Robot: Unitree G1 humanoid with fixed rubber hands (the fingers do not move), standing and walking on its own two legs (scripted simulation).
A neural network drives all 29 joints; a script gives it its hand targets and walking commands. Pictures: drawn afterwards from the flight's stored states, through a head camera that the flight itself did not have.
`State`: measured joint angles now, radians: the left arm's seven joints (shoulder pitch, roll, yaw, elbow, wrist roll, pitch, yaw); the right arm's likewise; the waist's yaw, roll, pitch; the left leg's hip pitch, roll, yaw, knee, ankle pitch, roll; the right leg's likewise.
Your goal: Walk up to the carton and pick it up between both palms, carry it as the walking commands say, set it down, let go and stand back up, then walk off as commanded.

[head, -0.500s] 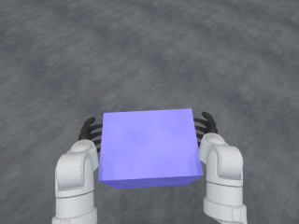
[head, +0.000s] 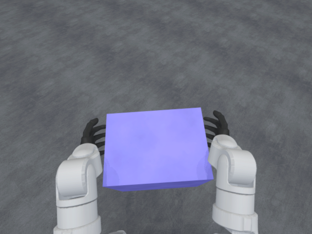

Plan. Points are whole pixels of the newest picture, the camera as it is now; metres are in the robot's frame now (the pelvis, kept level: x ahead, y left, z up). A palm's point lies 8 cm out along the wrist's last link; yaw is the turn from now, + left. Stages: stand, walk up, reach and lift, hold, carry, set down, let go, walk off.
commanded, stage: carry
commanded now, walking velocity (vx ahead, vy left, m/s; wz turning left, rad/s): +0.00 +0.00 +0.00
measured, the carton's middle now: (157, 154) +0.31 -0.01 +0.00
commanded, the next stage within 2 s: none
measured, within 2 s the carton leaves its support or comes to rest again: neither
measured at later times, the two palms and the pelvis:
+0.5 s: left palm (122, 72) +0.55 +0.09 +0.09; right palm (214, 69) +0.57 -0.22 +0.08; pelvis +0.26 -0.07 +0.02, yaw +2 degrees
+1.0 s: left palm (128, 51) +0.75 +0.08 +0.04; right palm (203, 44) +0.78 -0.22 +0.05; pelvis +0.46 -0.09 -0.03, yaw +3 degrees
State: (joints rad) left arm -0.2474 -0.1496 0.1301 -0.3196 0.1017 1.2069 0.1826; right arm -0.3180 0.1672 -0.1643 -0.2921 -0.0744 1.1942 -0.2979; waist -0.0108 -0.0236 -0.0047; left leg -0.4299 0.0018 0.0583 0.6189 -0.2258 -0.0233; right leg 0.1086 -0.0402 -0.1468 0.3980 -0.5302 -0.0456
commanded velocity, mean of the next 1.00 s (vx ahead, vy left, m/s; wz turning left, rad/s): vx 0.00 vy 0.00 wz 0.00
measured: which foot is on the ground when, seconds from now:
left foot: down 0.00-0.26, up 0.28-0.58, down 0.60-0.80, up 0.82-0.96, down 0.98-1.00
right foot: down 0.00-0.02, up 0.04-0.22, down 0.24-1.00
